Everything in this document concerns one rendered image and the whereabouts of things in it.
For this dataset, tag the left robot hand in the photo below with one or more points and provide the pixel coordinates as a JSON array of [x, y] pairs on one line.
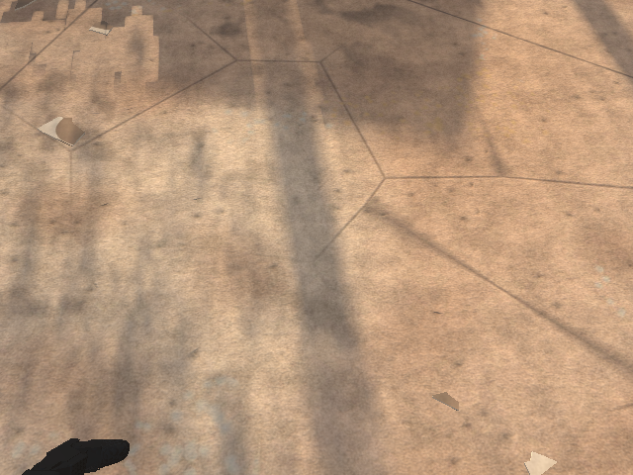
[[75, 457]]

